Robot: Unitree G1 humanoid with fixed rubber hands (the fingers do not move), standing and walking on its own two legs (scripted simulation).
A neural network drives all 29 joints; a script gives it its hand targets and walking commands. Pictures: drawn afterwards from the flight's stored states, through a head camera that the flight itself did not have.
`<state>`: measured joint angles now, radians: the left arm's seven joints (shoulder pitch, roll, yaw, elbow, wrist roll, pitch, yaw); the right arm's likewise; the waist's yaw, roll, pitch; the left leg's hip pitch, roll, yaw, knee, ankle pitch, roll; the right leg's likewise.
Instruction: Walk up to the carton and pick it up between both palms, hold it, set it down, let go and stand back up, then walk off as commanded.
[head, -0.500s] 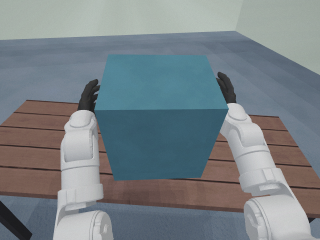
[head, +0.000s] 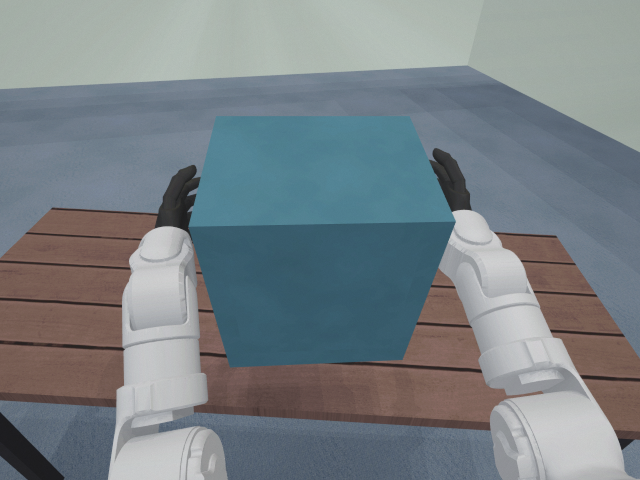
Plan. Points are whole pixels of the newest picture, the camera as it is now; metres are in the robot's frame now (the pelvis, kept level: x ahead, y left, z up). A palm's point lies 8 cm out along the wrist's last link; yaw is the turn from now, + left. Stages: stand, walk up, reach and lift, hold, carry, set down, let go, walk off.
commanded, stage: hold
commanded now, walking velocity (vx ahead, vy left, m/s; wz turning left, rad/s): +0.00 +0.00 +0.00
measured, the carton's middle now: (316, 246) +0.37 +0.00 +0.15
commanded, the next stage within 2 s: none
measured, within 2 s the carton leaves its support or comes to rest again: neither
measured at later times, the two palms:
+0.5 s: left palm (176, 228) +0.36 +0.16 +0.20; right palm (453, 212) +0.36 -0.16 +0.21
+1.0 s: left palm (174, 230) +0.36 +0.16 +0.20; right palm (452, 217) +0.35 -0.16 +0.21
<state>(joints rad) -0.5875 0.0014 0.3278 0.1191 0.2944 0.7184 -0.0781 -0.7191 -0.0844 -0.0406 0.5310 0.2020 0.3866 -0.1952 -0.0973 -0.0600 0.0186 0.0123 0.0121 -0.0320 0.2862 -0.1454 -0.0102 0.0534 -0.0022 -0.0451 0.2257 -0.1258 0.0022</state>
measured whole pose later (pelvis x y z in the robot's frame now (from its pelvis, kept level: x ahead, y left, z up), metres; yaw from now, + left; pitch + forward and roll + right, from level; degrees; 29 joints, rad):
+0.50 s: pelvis -0.01 +0.00 +0.00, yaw +0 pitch -8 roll -1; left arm -0.62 0.01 0.33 0.15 0.29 0.71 -0.07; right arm -0.74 -0.08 -0.07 0.56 0.18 0.37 -0.18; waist -0.09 -0.06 0.01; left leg -0.02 0.01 -0.03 0.29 -0.13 -0.01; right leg 0.02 0.00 -0.04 0.23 -0.12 0.00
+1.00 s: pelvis +0.00 +0.01 +0.00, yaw +0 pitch -9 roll -1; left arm -0.59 0.00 0.31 0.11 0.29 0.72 -0.07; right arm -0.71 -0.08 -0.05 0.51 0.20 0.37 -0.19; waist -0.10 -0.06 0.02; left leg 0.00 0.01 -0.02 0.29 -0.14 0.00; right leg 0.05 -0.01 -0.04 0.23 -0.12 0.01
